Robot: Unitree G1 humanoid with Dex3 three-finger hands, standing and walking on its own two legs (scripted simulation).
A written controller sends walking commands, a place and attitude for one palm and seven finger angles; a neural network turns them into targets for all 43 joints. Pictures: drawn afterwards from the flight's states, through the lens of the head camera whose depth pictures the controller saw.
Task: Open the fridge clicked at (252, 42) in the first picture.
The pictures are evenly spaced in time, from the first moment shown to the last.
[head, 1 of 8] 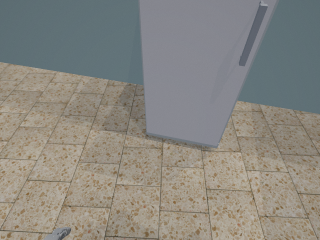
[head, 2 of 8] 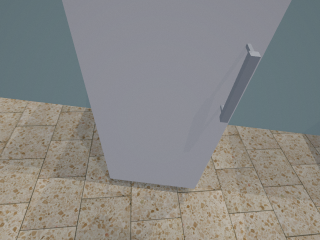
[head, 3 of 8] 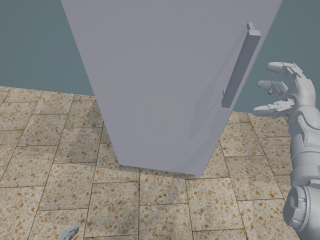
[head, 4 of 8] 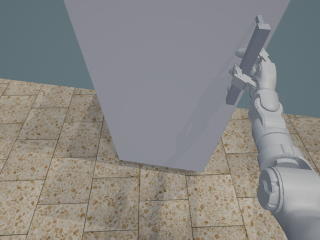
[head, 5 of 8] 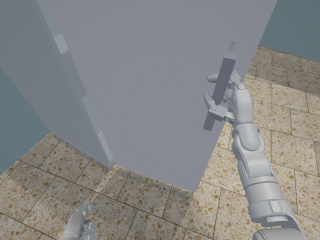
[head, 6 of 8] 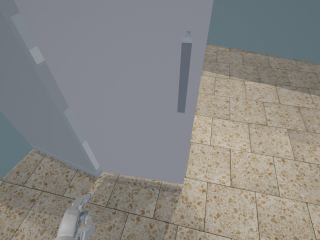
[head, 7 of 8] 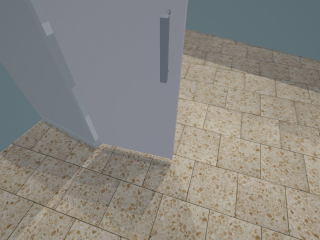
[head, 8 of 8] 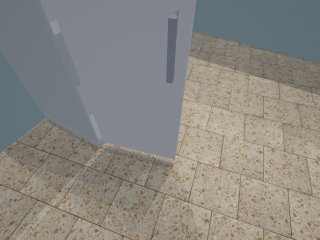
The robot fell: no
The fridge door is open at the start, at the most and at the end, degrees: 0 84 76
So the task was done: yes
